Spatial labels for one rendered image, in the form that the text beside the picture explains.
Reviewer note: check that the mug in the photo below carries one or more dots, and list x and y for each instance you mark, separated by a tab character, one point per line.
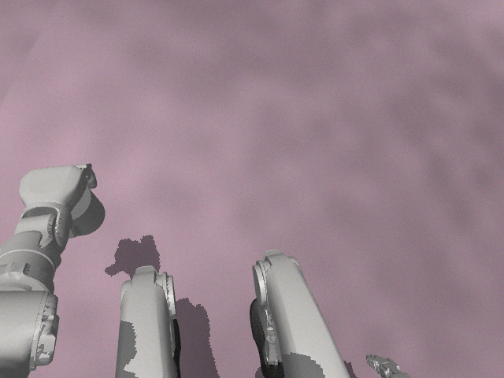
88	213

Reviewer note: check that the right robot hand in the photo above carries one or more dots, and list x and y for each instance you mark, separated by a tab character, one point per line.
385	367

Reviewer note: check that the left robot arm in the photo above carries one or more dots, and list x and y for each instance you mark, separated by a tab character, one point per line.
28	306

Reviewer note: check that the left robot hand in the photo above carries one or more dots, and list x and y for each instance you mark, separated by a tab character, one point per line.
63	185

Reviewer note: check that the right robot foot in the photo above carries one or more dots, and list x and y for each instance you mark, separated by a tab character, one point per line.
268	371

